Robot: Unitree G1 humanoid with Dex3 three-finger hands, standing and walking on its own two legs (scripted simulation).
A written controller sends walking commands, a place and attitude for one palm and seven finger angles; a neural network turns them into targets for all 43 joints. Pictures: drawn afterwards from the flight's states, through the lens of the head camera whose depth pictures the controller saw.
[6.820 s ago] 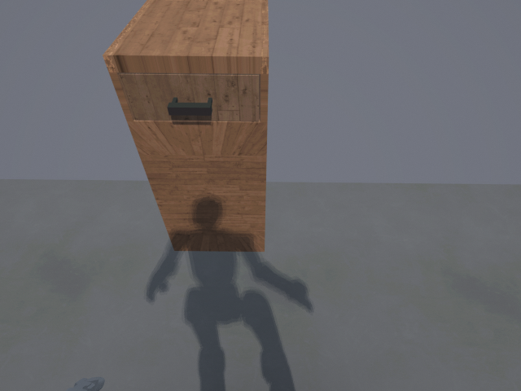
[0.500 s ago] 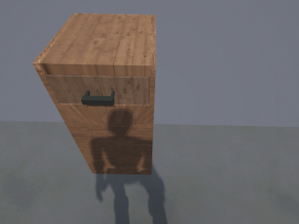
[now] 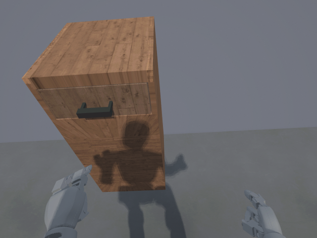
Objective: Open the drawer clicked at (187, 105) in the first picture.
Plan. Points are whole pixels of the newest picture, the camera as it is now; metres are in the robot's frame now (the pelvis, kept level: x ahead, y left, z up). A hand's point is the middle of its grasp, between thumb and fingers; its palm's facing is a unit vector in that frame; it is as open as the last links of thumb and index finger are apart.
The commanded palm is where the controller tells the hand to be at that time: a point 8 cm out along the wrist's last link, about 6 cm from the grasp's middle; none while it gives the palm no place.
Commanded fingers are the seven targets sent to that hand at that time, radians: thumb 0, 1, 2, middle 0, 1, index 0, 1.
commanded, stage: raise the hand with hooked fingers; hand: left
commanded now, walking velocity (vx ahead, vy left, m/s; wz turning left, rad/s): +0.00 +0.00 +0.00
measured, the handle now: (96, 108) +0.52 +0.25 +0.03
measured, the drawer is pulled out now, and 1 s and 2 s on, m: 0.00 0.00 0.00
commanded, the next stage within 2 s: move the hooked fingers above the handle in 1.62 s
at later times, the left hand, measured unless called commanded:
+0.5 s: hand (77, 196) +0.21 +0.21 +0.03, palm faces +0.02 -0.11 -0.99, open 10.7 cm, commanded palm +0.18 +0.22 +0.08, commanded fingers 0.00 -0.03 0.50 -0.27 -0.90 -0.27 -0.90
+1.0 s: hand (53, 160) +0.27 +0.26 +0.11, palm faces +0.12 -0.08 -0.99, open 13.4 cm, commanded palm +0.24 +0.26 +0.17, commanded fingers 0.00 -0.50 0.30 -0.30 -1.20 -0.30 -1.20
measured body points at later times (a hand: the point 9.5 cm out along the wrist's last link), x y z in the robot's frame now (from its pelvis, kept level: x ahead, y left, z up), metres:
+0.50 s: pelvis +0.00 -0.03 +0.00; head +0.02 -0.06 +0.45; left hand +0.21 +0.21 +0.08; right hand +0.21 -0.21 -0.11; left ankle -0.01 +0.11 -0.72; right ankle -0.01 -0.11 -0.72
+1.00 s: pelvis +0.00 +0.01 +0.02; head +0.00 -0.03 +0.47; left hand +0.25 +0.26 +0.16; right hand +0.23 -0.19 -0.07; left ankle -0.01 +0.11 -0.72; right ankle -0.01 -0.11 -0.72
